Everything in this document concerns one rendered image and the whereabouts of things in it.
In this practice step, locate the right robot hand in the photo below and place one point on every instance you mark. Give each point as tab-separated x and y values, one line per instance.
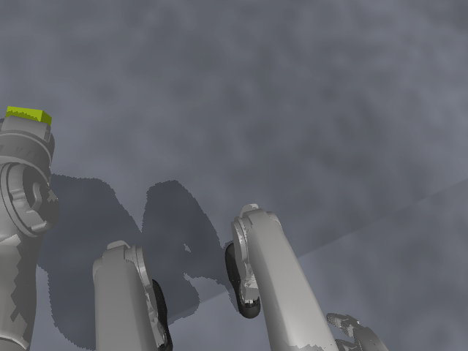
365	338

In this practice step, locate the small box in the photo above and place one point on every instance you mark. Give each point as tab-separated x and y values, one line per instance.
37	115

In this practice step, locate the left robot foot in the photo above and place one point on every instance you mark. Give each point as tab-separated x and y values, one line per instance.
162	317

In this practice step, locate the left robot arm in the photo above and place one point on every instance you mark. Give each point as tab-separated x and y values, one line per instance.
28	208

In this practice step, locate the right robot foot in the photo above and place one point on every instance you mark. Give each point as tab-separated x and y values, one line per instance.
248	310

